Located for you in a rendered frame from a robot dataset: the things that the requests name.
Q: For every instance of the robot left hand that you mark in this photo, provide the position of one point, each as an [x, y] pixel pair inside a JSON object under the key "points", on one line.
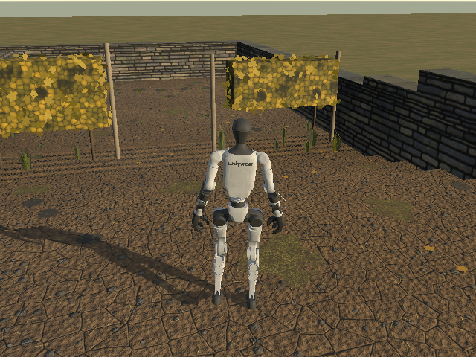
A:
{"points": [[196, 223]]}

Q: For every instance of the robot left shin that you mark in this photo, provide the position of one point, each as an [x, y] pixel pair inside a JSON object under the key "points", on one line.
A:
{"points": [[218, 269]]}

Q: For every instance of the robot right hand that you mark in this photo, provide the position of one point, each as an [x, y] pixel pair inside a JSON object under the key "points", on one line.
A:
{"points": [[279, 224]]}

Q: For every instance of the robot left forearm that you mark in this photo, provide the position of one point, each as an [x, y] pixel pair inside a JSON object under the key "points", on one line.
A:
{"points": [[202, 201]]}

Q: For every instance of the left robot upper arm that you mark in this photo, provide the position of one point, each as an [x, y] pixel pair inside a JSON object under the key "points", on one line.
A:
{"points": [[212, 169]]}

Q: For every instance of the right robot thigh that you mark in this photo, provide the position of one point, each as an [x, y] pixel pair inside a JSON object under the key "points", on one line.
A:
{"points": [[255, 223]]}

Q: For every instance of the right robot upper arm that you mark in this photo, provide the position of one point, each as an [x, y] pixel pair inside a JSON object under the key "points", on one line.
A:
{"points": [[263, 159]]}

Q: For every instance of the robot right forearm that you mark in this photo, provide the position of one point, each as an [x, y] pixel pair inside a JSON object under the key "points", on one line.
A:
{"points": [[275, 203]]}

